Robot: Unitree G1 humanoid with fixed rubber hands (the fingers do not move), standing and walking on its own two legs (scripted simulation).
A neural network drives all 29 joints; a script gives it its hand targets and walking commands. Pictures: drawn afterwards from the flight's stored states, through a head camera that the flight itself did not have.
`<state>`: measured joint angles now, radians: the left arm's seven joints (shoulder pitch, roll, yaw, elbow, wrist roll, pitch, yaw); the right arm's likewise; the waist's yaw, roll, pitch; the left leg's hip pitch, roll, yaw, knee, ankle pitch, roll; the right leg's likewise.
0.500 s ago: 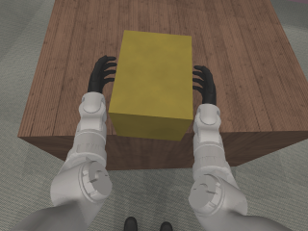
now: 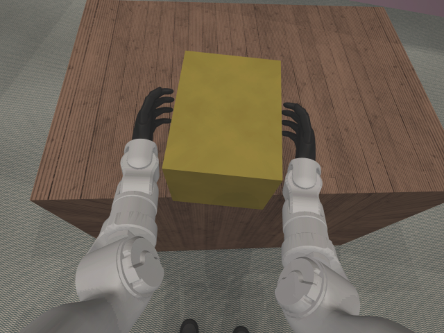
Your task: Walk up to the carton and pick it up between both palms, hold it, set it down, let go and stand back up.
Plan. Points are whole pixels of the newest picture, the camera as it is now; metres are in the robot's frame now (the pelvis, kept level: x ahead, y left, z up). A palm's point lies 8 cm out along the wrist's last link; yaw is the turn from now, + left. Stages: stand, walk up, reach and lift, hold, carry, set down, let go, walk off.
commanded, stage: reach and lift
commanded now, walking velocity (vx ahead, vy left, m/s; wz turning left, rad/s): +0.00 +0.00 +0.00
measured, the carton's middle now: (225, 132) +0.48 -0.03 -0.02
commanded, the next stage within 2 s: none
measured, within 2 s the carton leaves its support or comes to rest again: leaves its support in 0.50 s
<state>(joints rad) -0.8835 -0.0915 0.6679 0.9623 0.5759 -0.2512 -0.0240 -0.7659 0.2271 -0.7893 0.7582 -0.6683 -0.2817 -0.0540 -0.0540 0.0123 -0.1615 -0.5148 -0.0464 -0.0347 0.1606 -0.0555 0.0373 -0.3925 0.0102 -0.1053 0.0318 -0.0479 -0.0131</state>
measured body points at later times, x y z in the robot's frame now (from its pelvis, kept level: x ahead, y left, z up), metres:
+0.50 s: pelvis -0.01 -0.01 +0.00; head +0.09 -0.01 +0.44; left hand +0.44 +0.10 +0.04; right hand +0.40 -0.18 +0.04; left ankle -0.02 +0.09 -0.75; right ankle -0.06 -0.11 -0.75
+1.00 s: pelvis -0.04 -0.01 +0.01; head -0.01 +0.00 +0.46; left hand +0.39 +0.12 +0.10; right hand +0.36 -0.17 +0.10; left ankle -0.03 +0.09 -0.75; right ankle -0.06 -0.11 -0.75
